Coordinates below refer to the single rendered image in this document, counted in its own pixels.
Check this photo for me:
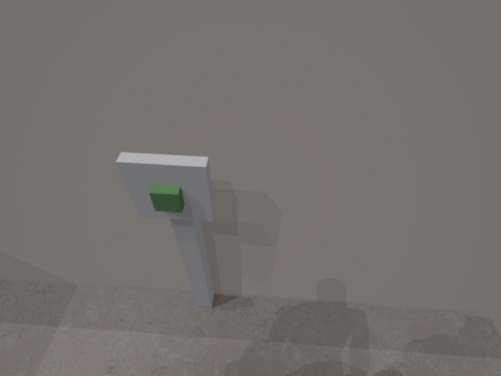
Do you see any button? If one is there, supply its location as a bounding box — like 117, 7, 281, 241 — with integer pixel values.
149, 184, 185, 212

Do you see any panel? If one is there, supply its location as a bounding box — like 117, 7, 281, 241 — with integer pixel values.
116, 152, 214, 309

